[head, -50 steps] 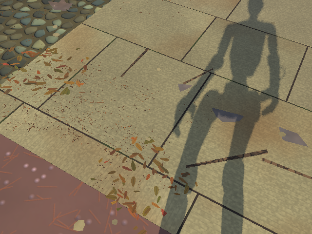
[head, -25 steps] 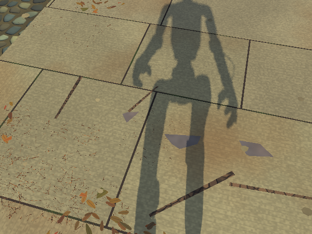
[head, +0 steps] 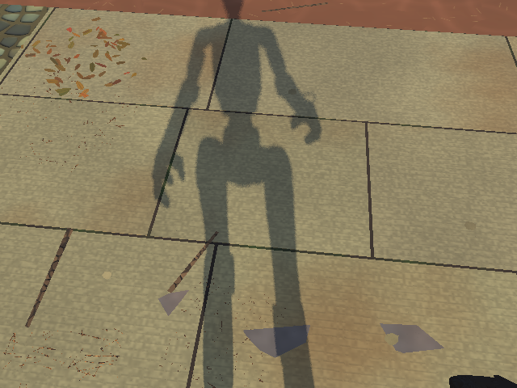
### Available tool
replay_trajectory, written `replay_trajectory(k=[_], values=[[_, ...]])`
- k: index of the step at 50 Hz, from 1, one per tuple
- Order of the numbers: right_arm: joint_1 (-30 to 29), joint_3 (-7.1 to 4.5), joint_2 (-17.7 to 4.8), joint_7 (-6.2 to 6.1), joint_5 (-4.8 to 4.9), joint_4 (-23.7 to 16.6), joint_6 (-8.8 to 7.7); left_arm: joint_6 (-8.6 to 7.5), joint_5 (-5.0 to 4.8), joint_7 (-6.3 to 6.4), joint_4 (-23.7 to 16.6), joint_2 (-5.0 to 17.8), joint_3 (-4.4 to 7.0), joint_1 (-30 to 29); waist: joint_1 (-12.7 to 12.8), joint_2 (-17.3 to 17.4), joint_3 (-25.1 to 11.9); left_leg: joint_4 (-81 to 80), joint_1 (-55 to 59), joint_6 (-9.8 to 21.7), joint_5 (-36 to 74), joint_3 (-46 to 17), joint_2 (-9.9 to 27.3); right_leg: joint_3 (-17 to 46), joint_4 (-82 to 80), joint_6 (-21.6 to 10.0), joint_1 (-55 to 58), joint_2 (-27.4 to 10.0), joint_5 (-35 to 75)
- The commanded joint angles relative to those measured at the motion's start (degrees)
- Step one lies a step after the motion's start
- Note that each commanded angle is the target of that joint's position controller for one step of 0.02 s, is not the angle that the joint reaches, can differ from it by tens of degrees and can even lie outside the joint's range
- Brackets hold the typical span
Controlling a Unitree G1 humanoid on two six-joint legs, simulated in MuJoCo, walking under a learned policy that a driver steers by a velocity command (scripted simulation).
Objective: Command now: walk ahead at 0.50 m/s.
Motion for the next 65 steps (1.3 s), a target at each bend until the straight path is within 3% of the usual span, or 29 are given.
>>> replay_trajectory(k=[1, 3, 6, 10, 16, 18, 20, 21, 22, 23, 24, 25, 26, 28, 33, 37, 41, 44, 45, 46, 47, 48, 49, 50, 51, 53, 58, 62, 65], values=[[17.1, -2.95, -9.4, 0.34, 1.98, 1.4, 0.6, -2.4, -0.81, -0.45, -5.4, 7.2, 0.54, 1.1, -7.4, 12.0, -9.5, -14.0, 40.3, 15.2, -19.4, -41.8, 22.2, -0.4, 30.6, 0.7, -36.6, -3.5, -2.7], [11.1, -1.99, -7.3, 0.4, 0.85, -0.5, 1.68, -3.11, 0.54, -0.49, -7.6, 6.6, 0.46, -7.5, -6.0, 3.3, -0.1, -16.2, 25.3, 13.0, -11.4, -30.1, 17.3, -3.7, 25.3, 0.5, -35.5, -7.2, 5.0], [10.5, -1.47, -6.4, 0.09, 0.63, -0.9, 1.89, -3.14, 1.52, -0.36, -8.1, 4.4, 0.52, -6.3, -2.9, 6.2, -1.0, -18.1, 18.3, 12.3, 2.3, -22.9, 12.7, -5.1, 15.0, 1.7, -28.1, -9.1, 8.4], [13.2, -2.63, -9.7, -1.38, 1.56, -0.2, 2.4, -3.04, 1.48, -0.19, -10.3, 2.0, -0.54, -13.1, -4.3, 6.0, -0.7, -18.9, 14.0, 11.8, 8.1, -17.1, 10.5, -7.0, -0.5, 4.4, -24.3, -7.4, 17.9], [19.2, -2.79, -9.8, -2.22, 2.27, 0.8, 4.11, -4.01, 0.09, -1.31, -12.9, 3.0, -0.46, -22.4, -7.3, 6.8, 0.1, -15.1, 14.4, 9.7, 2.5, -19.6, 10.3, -6.0, -14.5, 5.2, -17.2, -3.8, 26.7], [19.3, -3.01, -10.2, -2.46, 2.2, 0.5, 4.59, -4.55, -0.14, -1.52, -13.2, 4.4, 0.12, -22.2, -6.2, 7.7, 0.0, -12.4, 15.9, 8.7, 0.7, -22.8, 11.1, -5.6, -17.4, 4.4, -14.0, -3.5, 23.8], [18.0, -2.73, -8.9, -2.57, 2.07, -0.3, 4.86, -4.95, 0.07, -1.2, -11.7, 6.1, 1.15, -16.1, -2.4, 8.0, -2.2, -6.7, 14.5, 6.6, 1.7, -23.1, 8.8, -6.2, -21.3, 2.2, -4.1, -4.3, 22.7], [16.5, -1.95, -6.6, -2.41, 1.61, -1.5, 4.58, -5.09, 0.85, -0.68, -10.8, 8.4, 2.01, -9.1, 1.2, 6.2, -7.2, 3.1, 9.9, 4.6, 1.4, -20.2, 6.1, -2.0, -20.1, -0.6, 7.3, -9.9, 21.7], [17.6, -0.84, -2.7, -2.53, 0.98, -3.1, 4.14, -4.67, 1.53, -0.07, -9.8, 12.4, 2.97, -0.6, 3.5, -3.8, -14.8, 21.0, -2.3, 1.5, -11.6, -12.5, 0.3, 11.1, -20.4, -5.0, 23.7, -21.1, 19.2], [23.3, -0.47, -3.2, -2.51, 2.43, -4.9, 3.57, -3.7, 1.25, -0.69, -7.9, 14.1, 3.45, 2.1, 0.6, -20.3, -17.8, 34.5, -16.9, 0.2, -28.5, -8.3, -1.0, 33.2, -25.1, -12.0, 29.6, -30.8, 7.6], [22.0, -1.7, -8.2, -2.57, 3.0, -3.3, 3.83, -3.57, 0.72, -0.83, -8.7, 8.7, 2.21, -0.6, 1.2, -11.6, -10.9, 40.8, -21.1, -0.6, -24.5, -10.0, 3.0, 30.5, -26.8, -11.1, 24.1, -28.6, 1.1], [17.3, -2.12, -9.4, -2.34, 2.55, -3.8, 4.23, -3.35, 0.63, -0.78, -8.9, 6.0, 1.41, -2.7, 1.6, -6.6, -5.0, 41.9, -21.4, -0.9, -19.5, -8.7, 4.6, 20.5, -27.3, -8.9, 17.8, -25.5, 4.5], [15.6, -2.15, -8.3, -2.23, 2.1, -4.0, 4.53, -3.21, 1.06, -0.96, -8.9, 5.0, 0.94, -5.7, 0.1, -3.2, -2.4, 40.6, -19.3, -1.2, -15.7, -7.7, 6.1, 14.5, -29.0, -7.7, 11.9, -22.7, 9.8], [14.1, -2.33, -6.8, -1.67, 1.94, -4.9, 5.25, -3.27, 1.45, -1.12, -8.2, 3.8, 0.5, -8.7, -2.0, -4.8, 0.8, 37.6, -16.2, -1.5, -11.8, -7.2, 8.6, 6.3, -32.0, -7.2, 4.6, -19.8, 17.8], [9.9, -1.62, -4.3, -0.88, 1.58, -7.8, 6.02, -3.98, 1.17, -0.93, -5.7, 6.6, 1.68, -8.3, -2.4, -2.9, 1.2, 29.2, -17.0, -3.2, -2.8, -5.9, 9.5, -4.6, -35.3, -8.6, 3.3, -19.7, 30.1], [3.2, -0.89, -3.4, 0.54, 1.62, -9.6, 5.47, -3.31, 0.75, -0.5, -4.1, 8.7, 2.11, -7.1, -0.1, -2.1, 2.4, 15.8, -13.3, -2.3, 7.9, -2.7, 8.6, -12.3, -35.2, -6.6, 4.1, -18.4, 31.4], [-2.4, -0.97, -4.2, 1.66, 1.85, -12.7, 5.63, -2.32, -0.44, -0.44, -2.2, 11.0, 2.78, -4.3, 1.1, -2.3, 4.1, 8.9, -12.3, 0.0, 4.9, 0.0, 7.4, -15.4, -33.4, -4.9, 9.5, -20.5, 33.0], [0.4, -2.3, -6.8, 1.89, 1.41, -13.4, 6.08, -1.2, -1.08, -0.08, -1.9, 13.5, 3.49, -4.2, -2.0, -4.3, 1.0, 6.7, -4.0, 3.4, -3.8, 4.6, 2.7, -18.8, -23.2, -3.0, 12.6, -20.8, 55.6], [7.4, -3.59, -8.8, 1.68, 1.44, -11.8, 6.25, -0.7, -1.26, 0.14, -2.0, 13.8, 3.49, -4.8, -6.3, -3.8, -2.9, 3.8, 5.6, 5.1, -2.8, 6.3, -0.1, -20.8, -13.5, -1.8, 11.1, -19.4, 62.4], [17.3, -5.58, -12.4, 0.84, 1.64, -9.1, 6.6, -0.67, -0.82, 0.44, -2.2, 12.1, 2.76, -3.8, -10.8, -1.7, -8.0, 2.2, 21.8, 7.4, 0.0, 4.3, -1.2, -22.0, 0.2, 0.3, 2.7, -17.1, 58.1], [21.8, -6.89, -18.5, -0.44, 2.04, -8.4, 6.98, -1.21, 1.86, 0.19, -4.3, 5.9, 0.71, -1.1, -9.2, 11.7, -12.6, 0.9, 39.9, 13.3, 0.6, -18.5, 12.7, -22.1, 21.1, 3.5, -18.3, -11.5, 18.6], [20.7, -6.34, -20.2, 0.06, 1.84, -10.7, 5.94, -3.31, 1.41, -0.5, -7.0, 4.3, -0.64, -0.5, -7.0, 16.7, -22.9, -10.0, 49.7, 23.0, -10.8, -49.3, 22.5, -9.0, 34.6, 4.8, -32.7, -2.4, -9.1], [20.5, -4.99, -15.1, 0.56, 1.45, -10.3, 5.2, -4.56, -0.92, -1.18, -7.9, 9.7, 0.72, -7.1, -10.1, 8.3, -18.9, -12.7, 47.5, 19.3, -13.0, -44.1, 20.9, -3.7, 36.4, 3.8, -38.7, -5.8, -4.5], [18.6, -4.3, -13.1, 0.52, 1.39, -9.9, 4.72, -5.21, -1.5, -1.36, -8.7, 9.5, 0.44, -9.6, -8.9, 7.3, -11.3, -12.8, 39.7, 17.1, -10.1, -35.6, 18.7, -5.0, 32.8, 2.7, -39.8, -7.9, 0.5], [14.5, -3.78, -11.6, 0.38, 1.38, -10.3, 4.59, -5.32, -0.23, -0.78, -8.0, 8.7, 0.33, -9.7, -6.1, 2.3, -7.0, -12.8, 30.8, 15.1, -4.8, -29.5, 16.0, -5.1, 27.9, 2.8, -36.3, -10.2, 4.6], [9.6, -2.89, -9.4, 0.06, 0.45, -11.8, 4.58, -4.14, 1.18, -0.52, -7.4, 9.4, 0.99, -8.1, -2.2, 4.2, -4.0, -14.9, 19.5, 14.0, 5.0, -23.3, 12.9, -4.9, 22.2, 3.5, -28.7, -12.1, 8.5], [11.9, -3.34, -10.8, -1.57, 0.96, -9.7, 4.15, -2.54, 1.94, -0.33, -8.7, 6.0, 0.04, -12.9, -2.8, 4.0, -1.4, -16.9, 12.7, 13.9, 11.7, -17.1, 9.9, -6.4, 8.7, 6.9, -27.9, -10.0, 19.0], [15.1, -3.5, -11.2, -2.33, 1.6, -7.9, 4.72, -3.15, 1.19, -1.26, -10.6, 4.4, -0.84, -21.4, -6.1, 5.7, 0.1, -15.9, 11.6, 10.9, 4.3, -16.0, 7.6, -6.5, -7.6, 6.9, -23.4, -6.6, 30.7], [17.6, -3.59, -11.3, -2.48, 2.0, -6.4, 5.11, -3.84, 0.47, -2.08, -11.9, 5.6, -0.54, -24.7, -7.2, 6.3, 0.8, -13.3, 14.1, 10.4, 1.2, -19.9, 9.1, -5.5, -12.9, 6.1, -21.0, -5.2, 30.7]])
Keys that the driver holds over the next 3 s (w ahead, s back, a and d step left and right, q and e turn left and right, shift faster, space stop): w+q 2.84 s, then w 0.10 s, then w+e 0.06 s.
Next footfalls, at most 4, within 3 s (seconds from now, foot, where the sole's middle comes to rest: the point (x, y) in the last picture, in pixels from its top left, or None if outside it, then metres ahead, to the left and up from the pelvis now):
0.42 right None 0.39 -0.10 -0.76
0.92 left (181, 356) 0.55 0.26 -0.76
1.42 right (196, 246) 0.89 0.26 -0.76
1.94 left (64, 258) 0.83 0.65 -0.76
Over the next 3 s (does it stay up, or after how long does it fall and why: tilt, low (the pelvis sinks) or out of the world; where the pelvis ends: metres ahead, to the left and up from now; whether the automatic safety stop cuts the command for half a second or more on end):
stays up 0.93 1.01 -0.01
